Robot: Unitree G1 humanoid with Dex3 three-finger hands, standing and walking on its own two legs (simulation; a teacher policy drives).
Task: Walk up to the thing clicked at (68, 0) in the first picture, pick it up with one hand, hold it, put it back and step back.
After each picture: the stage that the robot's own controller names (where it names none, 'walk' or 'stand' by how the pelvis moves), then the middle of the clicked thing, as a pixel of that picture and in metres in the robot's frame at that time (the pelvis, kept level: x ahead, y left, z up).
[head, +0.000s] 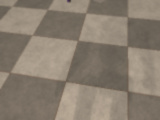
stand; out of the picture +2.33 +0.28 -0.72
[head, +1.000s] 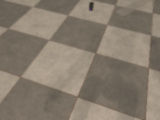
walk; (91, 6) +2.19 +0.05 -0.69
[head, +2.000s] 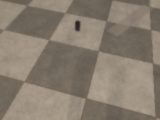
walk; (77, 26) +1.57 +0.14 -0.69
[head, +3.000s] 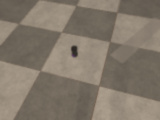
walk; (74, 51) +1.10 +0.18 -0.70
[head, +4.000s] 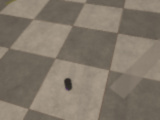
walk; (68, 84) +0.76 +0.21 -0.71
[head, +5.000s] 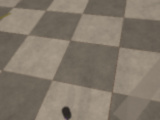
walk; (66, 113) +0.51 +0.23 -0.72
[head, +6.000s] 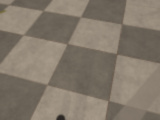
stand; out of the picture +0.46 +0.18 -0.72
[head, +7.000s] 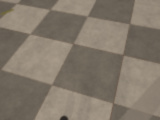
stand; out of the picture +0.44 +0.18 -0.72
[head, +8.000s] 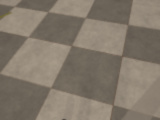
stand; out of the picture +0.42 +0.19 -0.73
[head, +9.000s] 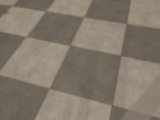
stand; out of the picture +0.40 +0.20 -0.73
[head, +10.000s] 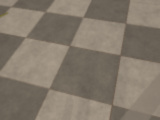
stand; out of the picture +0.40 +0.20 -0.73
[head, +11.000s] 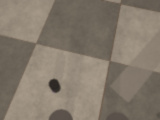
go down; (54, 86) +0.44 +0.20 -0.55
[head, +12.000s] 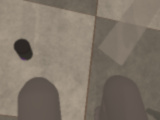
go down; (24, 50) +0.47 +0.26 -0.30
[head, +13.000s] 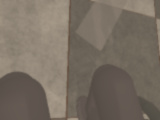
close in; out of the picture +0.46 +0.29 -0.25
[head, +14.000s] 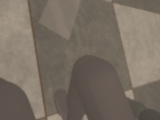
close; out of the picture +0.44 +0.31 -0.22
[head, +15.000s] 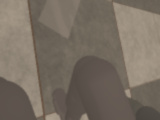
lift; out of the picture +0.43 +0.31 -0.23
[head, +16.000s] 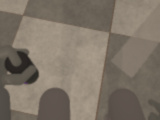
lift; (23, 69) +0.35 +0.22 -0.05
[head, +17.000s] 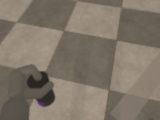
hold; (42, 89) +0.32 +0.17 -0.01
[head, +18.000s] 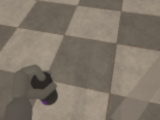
hold; (45, 89) +0.32 +0.16 -0.01
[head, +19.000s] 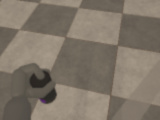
hold; (44, 87) +0.32 +0.17 +0.00
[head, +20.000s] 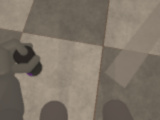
crouch; (29, 62) +0.41 +0.21 -0.08
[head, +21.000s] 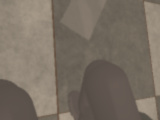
lower; out of the picture +0.43 +0.32 -0.22
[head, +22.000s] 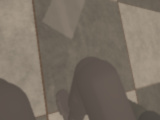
lower; out of the picture +0.42 +0.33 -0.23
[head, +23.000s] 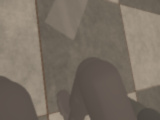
lower; out of the picture +0.41 +0.33 -0.23
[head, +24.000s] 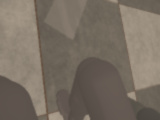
lower; out of the picture +0.41 +0.33 -0.23
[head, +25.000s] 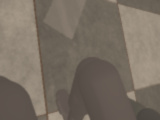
lower; out of the picture +0.41 +0.33 -0.23
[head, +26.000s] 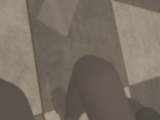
withdraw; out of the picture +0.41 +0.32 -0.23
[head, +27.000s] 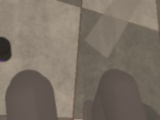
stand; (1, 50) +0.42 +0.29 -0.27
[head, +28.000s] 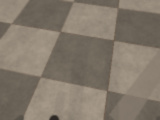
stand; out of the picture +0.38 +0.21 -0.64
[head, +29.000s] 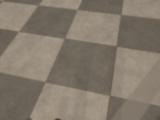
stand; out of the picture +0.39 +0.22 -0.67
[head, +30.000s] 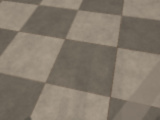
stand; out of the picture +0.38 +0.21 -0.67
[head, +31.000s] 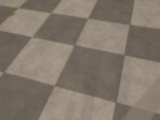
stand; out of the picture +0.41 +0.20 -0.72
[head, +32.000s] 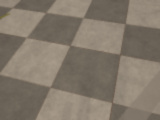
stand; out of the picture +0.39 +0.21 -0.73
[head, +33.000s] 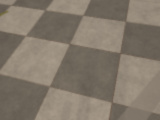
walk; out of the picture +0.37 +0.22 -0.73
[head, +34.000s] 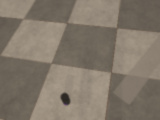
walk; (65, 99) +0.53 +0.24 -0.71
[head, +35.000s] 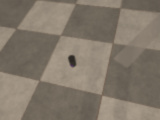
walk; (72, 61) +0.90 +0.20 -0.71
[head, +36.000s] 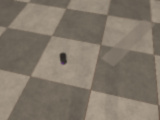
stand; (63, 58) +1.02 +0.21 -0.71
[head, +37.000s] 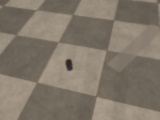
stand; (69, 65) +1.00 +0.21 -0.73
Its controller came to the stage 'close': yes
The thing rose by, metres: 0.70
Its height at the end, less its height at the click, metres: +0.00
